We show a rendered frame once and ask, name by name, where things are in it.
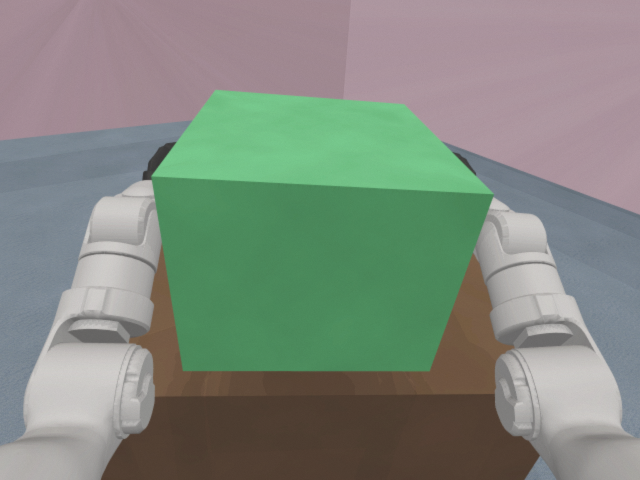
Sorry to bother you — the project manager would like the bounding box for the robot right hand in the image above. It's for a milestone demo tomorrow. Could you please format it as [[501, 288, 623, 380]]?
[[452, 152, 476, 176]]

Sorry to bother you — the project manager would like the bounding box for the right robot upper arm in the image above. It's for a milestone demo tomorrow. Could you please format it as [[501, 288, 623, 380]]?
[[495, 345, 640, 480]]

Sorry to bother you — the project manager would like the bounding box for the pedestal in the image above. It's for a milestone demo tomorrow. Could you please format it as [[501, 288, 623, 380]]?
[[101, 245, 540, 480]]

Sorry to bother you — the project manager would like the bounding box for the carton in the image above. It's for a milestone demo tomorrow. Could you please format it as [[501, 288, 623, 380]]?
[[151, 90, 494, 371]]

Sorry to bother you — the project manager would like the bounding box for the right robot forearm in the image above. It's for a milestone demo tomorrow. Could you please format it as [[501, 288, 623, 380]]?
[[473, 197, 622, 423]]

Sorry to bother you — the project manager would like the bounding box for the left robot forearm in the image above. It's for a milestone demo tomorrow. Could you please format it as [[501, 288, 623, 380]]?
[[23, 180, 162, 429]]

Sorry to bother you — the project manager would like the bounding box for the left robot upper arm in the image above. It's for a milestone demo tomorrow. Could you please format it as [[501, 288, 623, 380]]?
[[0, 342, 155, 480]]

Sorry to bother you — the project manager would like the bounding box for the robot left hand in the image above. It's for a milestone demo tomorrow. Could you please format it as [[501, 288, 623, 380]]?
[[142, 142, 176, 181]]

